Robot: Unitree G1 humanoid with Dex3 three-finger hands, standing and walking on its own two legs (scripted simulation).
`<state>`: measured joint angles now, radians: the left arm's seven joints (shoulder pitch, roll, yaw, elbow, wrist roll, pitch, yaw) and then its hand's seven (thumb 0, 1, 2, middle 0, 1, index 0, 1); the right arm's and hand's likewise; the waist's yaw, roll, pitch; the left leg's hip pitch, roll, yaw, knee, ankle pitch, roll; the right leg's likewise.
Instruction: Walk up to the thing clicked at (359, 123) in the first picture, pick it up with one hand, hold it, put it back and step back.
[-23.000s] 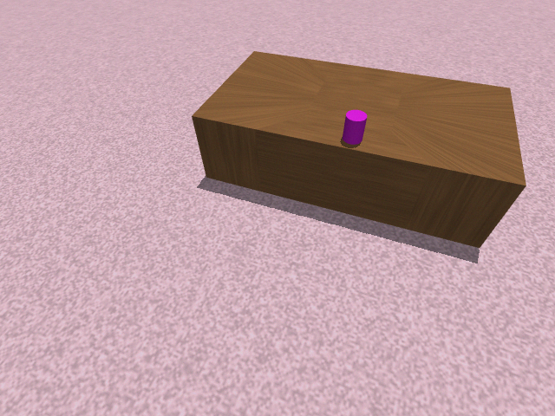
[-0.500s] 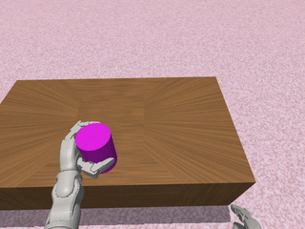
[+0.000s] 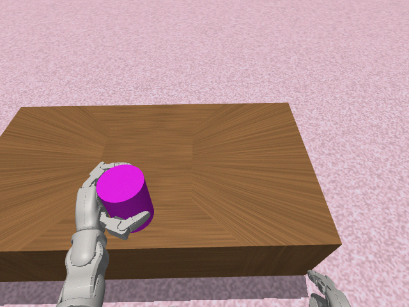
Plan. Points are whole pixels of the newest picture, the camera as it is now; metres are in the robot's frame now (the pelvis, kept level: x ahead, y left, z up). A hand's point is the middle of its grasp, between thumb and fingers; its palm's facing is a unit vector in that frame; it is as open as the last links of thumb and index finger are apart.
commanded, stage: crouch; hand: left
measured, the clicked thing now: (127, 199) +0.32 +0.17 +0.05
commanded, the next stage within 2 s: lower in 1.42 s
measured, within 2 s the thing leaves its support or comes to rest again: neither
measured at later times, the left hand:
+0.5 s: hand (132, 209) +0.35 +0.19 -0.05, palm faces +0.14 -0.99 +0.00, open 11.5 cm
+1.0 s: hand (138, 209) +0.40 +0.20 -0.15, palm faces +0.15 -0.99 -0.01, open 11.4 cm
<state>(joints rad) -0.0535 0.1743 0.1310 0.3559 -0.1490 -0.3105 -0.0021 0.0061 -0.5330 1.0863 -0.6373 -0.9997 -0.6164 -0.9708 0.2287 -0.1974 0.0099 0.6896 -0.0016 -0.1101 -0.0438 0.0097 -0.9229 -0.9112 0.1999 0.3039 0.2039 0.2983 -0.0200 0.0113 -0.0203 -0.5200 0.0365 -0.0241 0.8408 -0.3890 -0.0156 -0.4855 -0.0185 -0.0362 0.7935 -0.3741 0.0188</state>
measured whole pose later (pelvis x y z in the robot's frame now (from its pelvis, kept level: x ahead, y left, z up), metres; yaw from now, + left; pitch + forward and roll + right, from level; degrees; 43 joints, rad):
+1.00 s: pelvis -0.03 +0.00 -0.14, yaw -2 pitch +27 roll -4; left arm -0.51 0.31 0.38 0.91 -0.12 -0.59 -0.12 0.01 -0.54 1.09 -0.66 -0.97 -0.64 -0.94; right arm 0.20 -0.22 -0.01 0.73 -0.05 -0.05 0.02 0.01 -0.94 -0.91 0.20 0.30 0.21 0.30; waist -0.10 0.01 -0.16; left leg -1.41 0.05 -0.07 1.54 -0.60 -0.02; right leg -1.37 -0.01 -0.05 1.48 -0.58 0.02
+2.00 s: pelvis -0.05 +0.00 -0.23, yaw -3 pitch +34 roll -5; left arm -0.63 0.39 0.42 0.94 -0.10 -0.57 -0.14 0.01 -0.55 1.10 -0.65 -0.99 -0.63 -0.96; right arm 0.16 -0.24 0.01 0.72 -0.06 -0.04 0.03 0.00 -0.96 -0.92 0.20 0.30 0.20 0.30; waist -0.13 0.02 -0.18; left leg -1.80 0.03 -0.09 1.86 -0.66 -0.02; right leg -1.75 -0.01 -0.05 1.80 -0.64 0.02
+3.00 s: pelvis -0.06 +0.00 -0.27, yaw -3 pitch +34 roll -4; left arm -0.73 0.42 0.44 0.97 -0.12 -0.54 -0.16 0.00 -0.61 0.41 -0.67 -0.61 -0.67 -0.59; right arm 0.17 -0.27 0.01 0.71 -0.04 -0.01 0.01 0.00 -0.94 -0.91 0.20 0.30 0.21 0.30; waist -0.12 0.02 -0.18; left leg -1.92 0.02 -0.09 1.98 -0.66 -0.02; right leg -1.87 -0.02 -0.04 1.94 -0.65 0.02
